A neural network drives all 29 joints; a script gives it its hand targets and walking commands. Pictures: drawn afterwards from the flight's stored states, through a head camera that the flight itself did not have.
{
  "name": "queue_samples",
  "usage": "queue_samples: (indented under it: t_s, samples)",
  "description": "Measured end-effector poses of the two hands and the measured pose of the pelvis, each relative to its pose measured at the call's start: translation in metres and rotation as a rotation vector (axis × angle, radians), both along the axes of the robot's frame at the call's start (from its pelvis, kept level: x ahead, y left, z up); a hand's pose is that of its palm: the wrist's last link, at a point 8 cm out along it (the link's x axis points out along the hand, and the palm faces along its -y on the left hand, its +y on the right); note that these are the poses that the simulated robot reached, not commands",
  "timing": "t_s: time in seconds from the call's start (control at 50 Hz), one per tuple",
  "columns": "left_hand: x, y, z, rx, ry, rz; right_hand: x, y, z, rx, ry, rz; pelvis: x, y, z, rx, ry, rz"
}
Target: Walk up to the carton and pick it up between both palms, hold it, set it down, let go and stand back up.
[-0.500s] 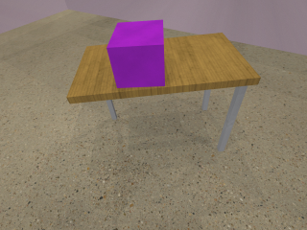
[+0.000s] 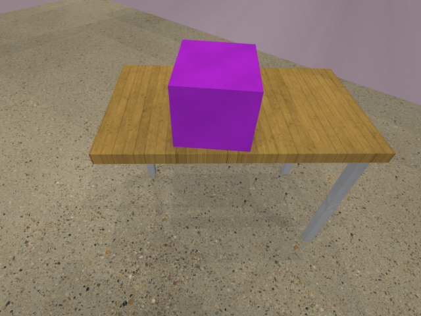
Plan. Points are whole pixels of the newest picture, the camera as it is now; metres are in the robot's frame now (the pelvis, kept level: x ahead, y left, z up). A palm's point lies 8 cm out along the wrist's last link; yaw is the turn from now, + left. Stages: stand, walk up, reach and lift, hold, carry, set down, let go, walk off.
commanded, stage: walk up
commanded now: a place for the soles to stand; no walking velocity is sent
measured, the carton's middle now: (215, 94) +0.75 -0.01 +0.04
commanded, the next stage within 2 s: none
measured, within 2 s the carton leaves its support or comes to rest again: neither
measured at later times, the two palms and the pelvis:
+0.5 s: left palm (81, 300) +0.20 +0.26 -0.08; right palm (336, 293) +0.21 -0.26 -0.11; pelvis +0.16 +0.00 +0.01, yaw +0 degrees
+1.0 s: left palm (96, 239) +0.33 +0.27 -0.09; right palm (308, 231) +0.35 -0.23 -0.08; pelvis +0.23 +0.01 +0.02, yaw -1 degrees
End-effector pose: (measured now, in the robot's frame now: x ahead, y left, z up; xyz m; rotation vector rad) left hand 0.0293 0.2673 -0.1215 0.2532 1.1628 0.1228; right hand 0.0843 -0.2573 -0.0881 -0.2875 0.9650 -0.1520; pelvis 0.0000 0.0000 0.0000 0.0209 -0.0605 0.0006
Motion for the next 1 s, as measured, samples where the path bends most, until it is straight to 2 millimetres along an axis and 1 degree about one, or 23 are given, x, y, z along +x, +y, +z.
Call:
queue_samples:
  t_s: [0.08, 0.16, 0.2, 0.24, 0.28, 0.32, 0.38, 0.46, 0.52, 0.58, 0.62, 0.66, 0.74, 0.82, 0.9, 1.0]
  samples:
    - [0.062, -0.006, 0.017, -0.02, -0.089, -0.05, -0.01, -0.001, 0.002, 0.007, 0.071, -0.053, 0.023, 0.001, 0.011, 0.009, 0.001, -0.011]
    - [0.119, -0.019, 0.034, -0.027, -0.162, -0.098, -0.019, -0.008, -0.005, 0.027, 0.141, -0.104, 0.048, -0.002, 0.015, 0.015, 0.005, -0.022]
    - [0.143, -0.025, 0.04, -0.017, -0.194, -0.117, -0.02, -0.014, -0.012, 0.044, 0.176, -0.128, 0.062, -0.005, 0.014, 0.016, 0.004, -0.027]
    - [0.165, -0.031, 0.042, 0.004, -0.231, -0.128, -0.017, -0.021, -0.024, 0.06, 0.21, -0.143, 0.078, -0.012, 0.007, 0.015, 0.002, -0.031]
    - [0.179, -0.033, 0.042, 0.029, -0.255, -0.124, -0.009, -0.024, -0.035, 0.074, 0.243, -0.139, 0.091, -0.016, 0.001, -0.005, -0.006, -0.033]
    - [0.184, -0.032, 0.041, 0.052, -0.248, -0.101, 0.006, -0.025, -0.041, 0.081, 0.269, -0.115, 0.103, -0.018, -0.001, -0.011, -0.013, -0.03]
    - [0.18, -0.026, 0.041, 0.073, -0.19, -0.06, 0.04, -0.023, -0.04, 0.085, 0.261, -0.075, 0.121, -0.015, 0.003, -0.019, -0.021, -0.025]
    - [0.171, -0.014, 0.041, 0.075, -0.108, -0.011, 0.098, -0.014, -0.028, 0.089, 0.198, -0.028, 0.147, -0.008, 0.011, -0.029, -0.017, -0.014]
    - [0.17, -0.002, 0.035, 0.063, -0.057, 0.019, 0.144, -0.002, -0.017, 0.079, 0.135, 0.005, 0.165, 0.0, 0.012, -0.03, -0.007, -0.009]
    - [0.178, 0.012, 0.018, 0.038, -0.024, 0.038, 0.186, 0.012, -0.013, 0.047, 0.059, 0.041, 0.183, 0.011, 0.003, -0.032, 0.001, -0.009]
    - [0.187, 0.018, 0.007, 0.024, -0.009, 0.041, 0.208, 0.02, -0.011, 0.03, 0.023, 0.048, 0.192, 0.017, -0.003, -0.014, 0.004, -0.003]
    - [0.199, 0.021, 0.0, 0.02, 0.008, 0.039, 0.225, 0.027, -0.007, 0.027, -0.007, 0.036, 0.199, 0.019, -0.004, -0.008, 0.007, -0.001]
    - [0.228, 0.017, -0.001, 0.011, -0.009, 0.023, 0.248, 0.032, 0.001, 0.019, -0.042, 0.025, 0.207, 0.02, -0.002, -0.004, 0.016, 0.0]
    - [0.252, 0.009, 0.006, 0.001, -0.066, 0.008, 0.261, 0.029, 0.0, 0.037, -0.048, 0.026, 0.213, 0.018, 0.0, -0.016, 0.017, -0.004]
    - [0.272, 0.004, 0.021, -0.015, -0.104, 0.006, 0.264, 0.029, 0.002, 0.071, -0.033, 0.013, 0.223, 0.016, 0.009, -0.016, 0.03, -0.005]
    - [0.297, 0.001, 0.035, -0.013, -0.148, -0.029, 0.261, 0.024, 0.004, 0.076, -0.017, 0.009, 0.231, 0.015, 0.016, -0.02, 0.042, -0.01]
